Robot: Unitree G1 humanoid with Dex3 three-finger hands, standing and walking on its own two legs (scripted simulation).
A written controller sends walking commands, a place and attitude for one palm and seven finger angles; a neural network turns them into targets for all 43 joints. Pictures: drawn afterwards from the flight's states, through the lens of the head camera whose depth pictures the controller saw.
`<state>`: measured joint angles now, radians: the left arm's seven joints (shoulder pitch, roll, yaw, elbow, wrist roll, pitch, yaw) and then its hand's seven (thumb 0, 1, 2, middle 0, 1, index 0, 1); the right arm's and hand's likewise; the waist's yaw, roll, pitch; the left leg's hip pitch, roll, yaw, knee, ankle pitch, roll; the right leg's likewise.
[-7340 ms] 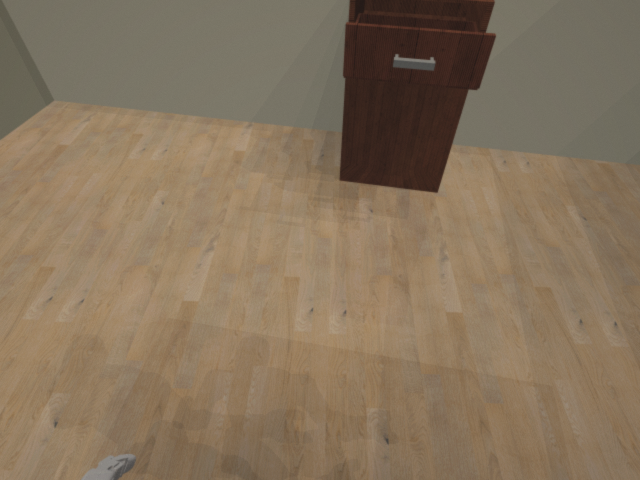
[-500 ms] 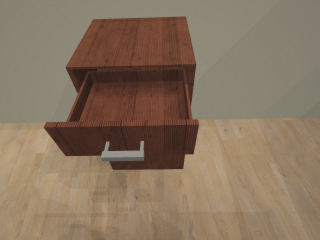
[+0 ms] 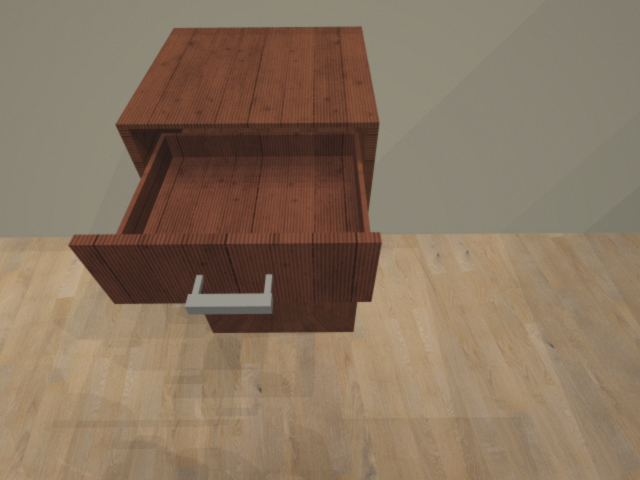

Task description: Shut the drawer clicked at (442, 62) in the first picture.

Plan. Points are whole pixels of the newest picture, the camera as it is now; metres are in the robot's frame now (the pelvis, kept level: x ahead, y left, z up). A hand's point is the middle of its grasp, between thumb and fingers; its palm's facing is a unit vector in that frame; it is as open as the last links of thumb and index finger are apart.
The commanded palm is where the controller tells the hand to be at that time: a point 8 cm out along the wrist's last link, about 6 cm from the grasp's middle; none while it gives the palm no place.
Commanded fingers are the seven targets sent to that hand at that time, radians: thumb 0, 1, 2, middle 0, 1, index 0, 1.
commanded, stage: look again from close up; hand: left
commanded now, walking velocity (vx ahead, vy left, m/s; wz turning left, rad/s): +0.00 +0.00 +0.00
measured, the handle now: (232, 292) +0.38 +0.15 -0.03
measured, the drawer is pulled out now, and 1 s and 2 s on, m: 0.28 0.28 0.28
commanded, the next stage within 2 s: shuffle to correct the standing spot in 0.50 s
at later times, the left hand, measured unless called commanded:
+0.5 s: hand out of the picture +0.05 +0.21 -0.18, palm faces +0.02 -0.98 -0.21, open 7.3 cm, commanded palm none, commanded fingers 0.00 0.90 0.90 -0.20 -0.30 -0.20 -0.30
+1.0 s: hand out of the picture +0.05 +0.21 -0.17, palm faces -0.05 -0.98 -0.21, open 7.3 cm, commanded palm none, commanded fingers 0.00 0.90 0.90 -0.20 -0.30 -0.20 -0.30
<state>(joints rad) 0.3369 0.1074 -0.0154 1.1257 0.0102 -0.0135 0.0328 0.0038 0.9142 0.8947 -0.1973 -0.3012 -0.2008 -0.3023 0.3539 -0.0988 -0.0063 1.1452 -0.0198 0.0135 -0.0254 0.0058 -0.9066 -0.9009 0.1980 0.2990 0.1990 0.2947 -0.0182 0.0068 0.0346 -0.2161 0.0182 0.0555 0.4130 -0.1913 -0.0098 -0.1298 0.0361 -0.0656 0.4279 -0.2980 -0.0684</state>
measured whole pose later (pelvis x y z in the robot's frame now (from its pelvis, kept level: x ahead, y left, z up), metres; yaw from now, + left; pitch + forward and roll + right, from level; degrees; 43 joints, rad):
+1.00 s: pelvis +0.02 +0.03 -0.01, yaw -2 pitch +0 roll +1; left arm 0.27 0.18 0.02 1.03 0.03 0.03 0.00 0.00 0.91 0.89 -0.20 -0.30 -0.20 -0.30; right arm 0.33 -0.19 -0.03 1.12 -0.03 0.01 -0.03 0.01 -0.91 -0.90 0.20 0.30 0.20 0.30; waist -0.03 0.01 0.06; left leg -0.21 0.00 0.10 0.49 -0.28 0.03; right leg -0.31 -0.05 -0.05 0.63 -0.38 0.00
